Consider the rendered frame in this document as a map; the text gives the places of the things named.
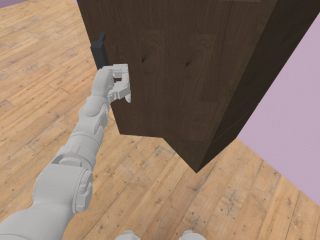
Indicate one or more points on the left robot hand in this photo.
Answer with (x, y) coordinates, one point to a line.
(104, 86)

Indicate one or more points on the robot shin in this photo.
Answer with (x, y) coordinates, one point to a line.
(188, 231)
(129, 232)

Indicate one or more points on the robot left forearm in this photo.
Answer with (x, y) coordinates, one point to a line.
(85, 140)

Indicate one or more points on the cupboard door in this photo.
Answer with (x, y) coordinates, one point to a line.
(180, 54)

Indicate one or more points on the robot left upper arm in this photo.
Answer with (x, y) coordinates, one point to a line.
(61, 192)

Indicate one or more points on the handle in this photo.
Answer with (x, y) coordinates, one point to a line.
(99, 52)

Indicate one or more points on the robot left shin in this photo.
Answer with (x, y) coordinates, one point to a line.
(129, 232)

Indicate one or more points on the robot right shin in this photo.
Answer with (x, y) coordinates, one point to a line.
(188, 231)

